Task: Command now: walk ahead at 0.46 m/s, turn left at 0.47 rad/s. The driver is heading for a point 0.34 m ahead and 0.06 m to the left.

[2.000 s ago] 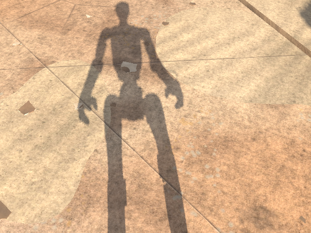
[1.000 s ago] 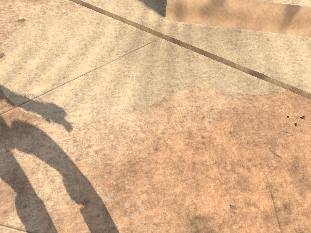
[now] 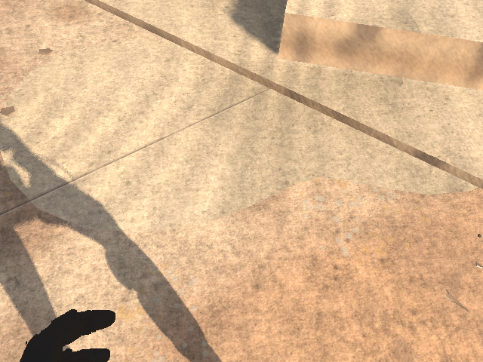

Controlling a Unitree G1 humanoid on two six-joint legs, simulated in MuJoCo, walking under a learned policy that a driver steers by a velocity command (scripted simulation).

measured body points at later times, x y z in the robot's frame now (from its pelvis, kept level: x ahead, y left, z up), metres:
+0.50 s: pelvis +0.24 -0.01 -0.01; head +0.28 +0.00 +0.44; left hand +0.23 +0.28 -0.14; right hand +0.49 -0.21 -0.09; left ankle +0.34 +0.13 -0.73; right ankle +0.22 -0.14 -0.75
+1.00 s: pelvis +0.32 +0.00 -0.01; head +0.33 -0.01 +0.44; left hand +0.34 +0.28 -0.14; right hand +0.49 -0.22 -0.13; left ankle +0.33 +0.13 -0.75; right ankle +0.33 -0.13 -0.75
